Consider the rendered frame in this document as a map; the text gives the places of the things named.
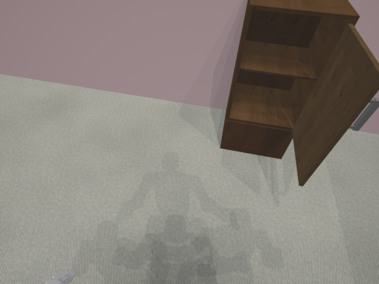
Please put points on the cupboard door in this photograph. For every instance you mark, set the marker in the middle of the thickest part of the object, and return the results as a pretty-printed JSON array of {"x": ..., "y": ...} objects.
[{"x": 348, "y": 82}]

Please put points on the handle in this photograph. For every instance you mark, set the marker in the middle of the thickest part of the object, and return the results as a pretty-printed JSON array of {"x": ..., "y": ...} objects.
[{"x": 371, "y": 108}]

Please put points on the robot left hand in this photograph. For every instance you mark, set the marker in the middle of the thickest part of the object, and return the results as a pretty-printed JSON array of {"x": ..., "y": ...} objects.
[{"x": 61, "y": 278}]

